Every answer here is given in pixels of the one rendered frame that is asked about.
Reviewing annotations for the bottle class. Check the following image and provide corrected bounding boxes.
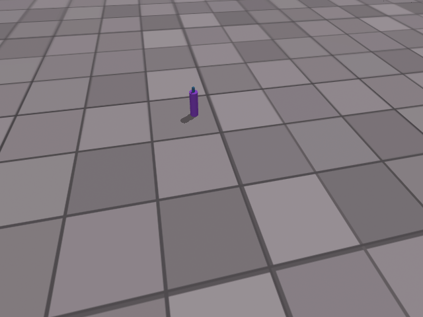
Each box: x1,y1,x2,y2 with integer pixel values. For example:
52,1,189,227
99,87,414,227
189,87,198,117

